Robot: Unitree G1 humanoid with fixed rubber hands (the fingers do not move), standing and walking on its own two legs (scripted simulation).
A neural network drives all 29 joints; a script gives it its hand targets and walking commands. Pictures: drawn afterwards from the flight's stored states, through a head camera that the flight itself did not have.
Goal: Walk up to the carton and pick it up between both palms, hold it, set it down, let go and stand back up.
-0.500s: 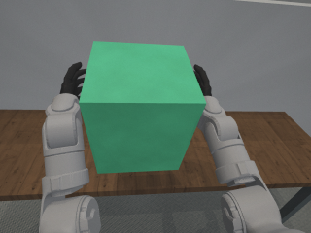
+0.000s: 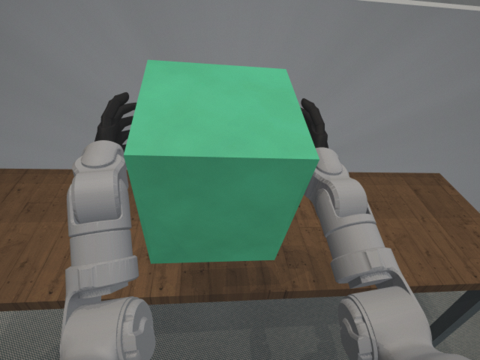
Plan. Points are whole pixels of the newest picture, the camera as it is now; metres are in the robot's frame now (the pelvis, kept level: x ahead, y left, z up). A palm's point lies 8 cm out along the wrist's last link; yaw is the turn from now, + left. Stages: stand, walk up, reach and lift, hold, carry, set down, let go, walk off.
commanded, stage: set down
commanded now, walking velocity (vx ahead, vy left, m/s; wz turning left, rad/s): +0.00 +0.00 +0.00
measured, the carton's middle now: (216, 168) +0.37 +0.01 +0.19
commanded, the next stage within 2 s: none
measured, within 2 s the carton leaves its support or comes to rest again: neither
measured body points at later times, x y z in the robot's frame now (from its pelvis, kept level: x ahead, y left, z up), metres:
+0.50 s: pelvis +0.01 +0.00 +0.00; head -0.01 +0.03 +0.45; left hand +0.39 +0.16 +0.18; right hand +0.39 -0.14 +0.16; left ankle +0.02 +0.13 -0.75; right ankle +0.00 -0.11 -0.75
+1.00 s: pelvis +0.01 +0.00 +0.00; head +0.00 +0.03 +0.45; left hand +0.41 +0.16 +0.15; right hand +0.40 -0.15 +0.14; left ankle +0.02 +0.13 -0.75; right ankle +0.00 -0.11 -0.75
